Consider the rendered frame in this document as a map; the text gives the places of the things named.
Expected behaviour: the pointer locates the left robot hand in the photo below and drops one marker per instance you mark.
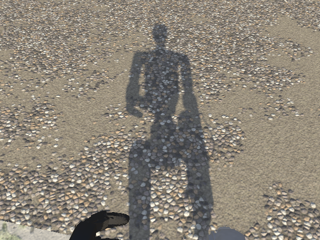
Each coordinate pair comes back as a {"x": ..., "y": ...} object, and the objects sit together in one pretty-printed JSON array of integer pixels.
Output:
[{"x": 87, "y": 229}]

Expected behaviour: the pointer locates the robot right shin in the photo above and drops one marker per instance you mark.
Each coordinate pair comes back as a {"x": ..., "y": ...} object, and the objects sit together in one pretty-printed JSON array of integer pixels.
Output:
[{"x": 224, "y": 227}]

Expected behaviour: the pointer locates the right robot thigh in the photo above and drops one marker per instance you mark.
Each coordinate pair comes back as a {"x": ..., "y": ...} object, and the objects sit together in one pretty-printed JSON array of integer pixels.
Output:
[{"x": 225, "y": 234}]

